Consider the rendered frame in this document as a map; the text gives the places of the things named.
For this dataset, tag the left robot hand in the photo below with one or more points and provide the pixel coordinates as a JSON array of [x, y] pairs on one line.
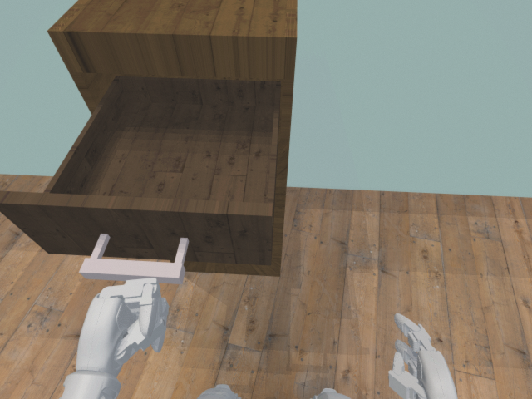
[[136, 308]]

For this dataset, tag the left robot forearm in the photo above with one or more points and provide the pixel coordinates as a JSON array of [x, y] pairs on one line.
[[90, 385]]

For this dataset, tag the cabinet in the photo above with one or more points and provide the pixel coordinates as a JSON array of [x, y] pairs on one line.
[[247, 40]]

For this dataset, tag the drawer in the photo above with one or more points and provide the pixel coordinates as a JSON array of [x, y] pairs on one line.
[[162, 159]]

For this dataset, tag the handle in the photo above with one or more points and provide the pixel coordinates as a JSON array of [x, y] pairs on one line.
[[121, 270]]

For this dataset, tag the right robot hand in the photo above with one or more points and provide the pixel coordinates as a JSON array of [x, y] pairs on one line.
[[429, 376]]

